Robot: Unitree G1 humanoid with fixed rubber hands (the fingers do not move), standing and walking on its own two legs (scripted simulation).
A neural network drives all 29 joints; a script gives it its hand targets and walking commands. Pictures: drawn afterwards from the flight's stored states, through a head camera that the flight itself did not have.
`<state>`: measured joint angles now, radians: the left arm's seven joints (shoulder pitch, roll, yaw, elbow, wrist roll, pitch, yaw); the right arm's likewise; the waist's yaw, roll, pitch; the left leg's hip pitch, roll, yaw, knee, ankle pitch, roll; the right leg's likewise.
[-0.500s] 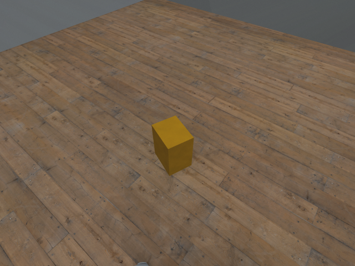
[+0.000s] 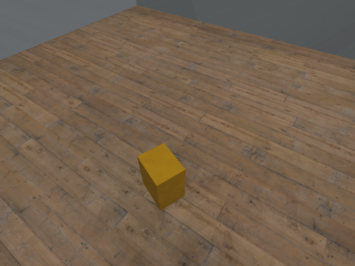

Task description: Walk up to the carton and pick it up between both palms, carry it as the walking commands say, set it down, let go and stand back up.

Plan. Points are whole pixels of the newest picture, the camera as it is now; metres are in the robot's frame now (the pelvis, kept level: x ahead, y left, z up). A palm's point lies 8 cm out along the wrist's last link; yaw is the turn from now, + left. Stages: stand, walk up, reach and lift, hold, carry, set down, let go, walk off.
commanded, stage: walk up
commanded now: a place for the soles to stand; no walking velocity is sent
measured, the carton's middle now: (162, 177) +0.72 +0.07 -0.61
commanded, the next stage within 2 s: none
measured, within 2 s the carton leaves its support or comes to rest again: neither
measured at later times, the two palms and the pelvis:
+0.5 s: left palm (45, 237) +0.25 +0.33 -0.09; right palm (316, 226) +0.23 -0.33 -0.06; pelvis +0.18 +0.01 +0.01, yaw +0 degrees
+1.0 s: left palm (69, 199) +0.35 +0.30 -0.10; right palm (280, 180) +0.37 -0.30 -0.09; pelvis +0.26 +0.00 +0.01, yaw +2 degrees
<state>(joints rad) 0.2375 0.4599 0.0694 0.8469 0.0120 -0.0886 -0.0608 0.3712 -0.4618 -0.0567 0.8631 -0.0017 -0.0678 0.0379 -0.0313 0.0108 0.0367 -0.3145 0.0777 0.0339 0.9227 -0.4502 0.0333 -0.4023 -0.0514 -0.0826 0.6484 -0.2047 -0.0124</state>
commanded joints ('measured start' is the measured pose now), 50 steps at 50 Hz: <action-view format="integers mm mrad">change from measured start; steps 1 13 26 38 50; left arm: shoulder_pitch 122 10 108 -82 -198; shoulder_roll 270 111 133 118 145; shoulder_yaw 69 -5 31 -29 -45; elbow -64 -160 -9 -25 161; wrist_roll -26 1 -5 -38 -30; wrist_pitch -7 13 15 48 43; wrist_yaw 37 21 27 61 71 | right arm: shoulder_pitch -48 176 -116 -108 -278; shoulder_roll -203 -351 -197 -232 -129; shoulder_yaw -42 -120 -41 -32 10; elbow -87 -39 -102 24 159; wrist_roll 13 -29 5 -10 17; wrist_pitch -28 -54 -14 -1 29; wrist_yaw -13 -13 -20 -55 -47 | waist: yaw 85 -101 72 43 33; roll -94 261 99 36 -4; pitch -14 -52 -43 -74 -108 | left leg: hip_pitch -408 370 -106 23 133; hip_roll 35 313 137 154 56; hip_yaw -114 -668 -30 -306 -87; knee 171 -696 -382 -481 -474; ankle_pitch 36 -419 395 318 477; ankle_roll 4 188 110 70 -1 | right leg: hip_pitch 309 -465 208 27 242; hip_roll -317 44 33 -49 -115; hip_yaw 452 8 -9 58 89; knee -340 447 -42 10 -188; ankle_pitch -182 -348 51 -49 233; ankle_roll -257 -39 -13 -8 -25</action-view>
